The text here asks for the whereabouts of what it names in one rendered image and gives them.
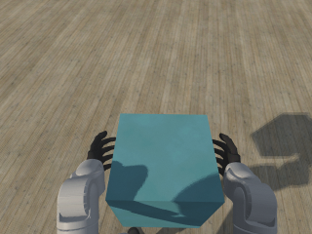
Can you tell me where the right robot hand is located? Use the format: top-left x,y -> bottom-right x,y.
212,133 -> 241,177

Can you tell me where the robot right forearm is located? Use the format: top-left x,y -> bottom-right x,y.
223,162 -> 278,234

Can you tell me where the left robot hand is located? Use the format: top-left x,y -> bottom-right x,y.
87,131 -> 116,171

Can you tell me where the robot left forearm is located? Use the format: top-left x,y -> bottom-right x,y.
57,159 -> 106,234

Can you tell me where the carton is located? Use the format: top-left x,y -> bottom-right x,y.
105,113 -> 225,228

